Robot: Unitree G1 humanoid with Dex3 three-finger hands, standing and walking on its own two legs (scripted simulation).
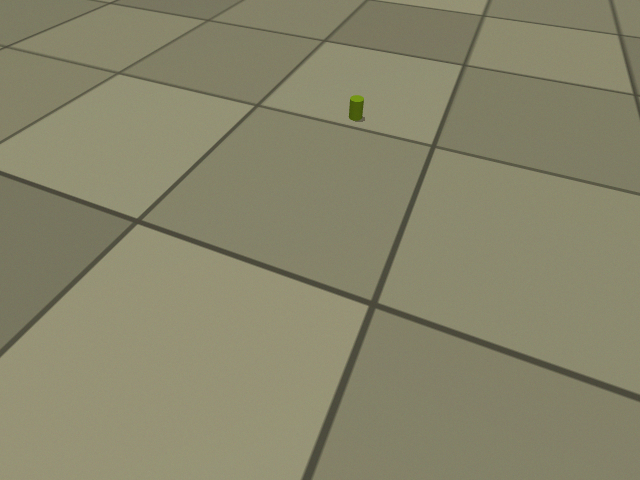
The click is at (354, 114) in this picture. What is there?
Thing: squat round
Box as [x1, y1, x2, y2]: [349, 95, 363, 120]
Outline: 354,95 350,97 349,118 353,120 358,120 361,118 363,98 359,95
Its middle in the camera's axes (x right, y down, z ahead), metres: +0.23 -0.78 +2.31
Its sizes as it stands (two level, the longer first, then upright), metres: 0.082 0.082 0.123
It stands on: the floor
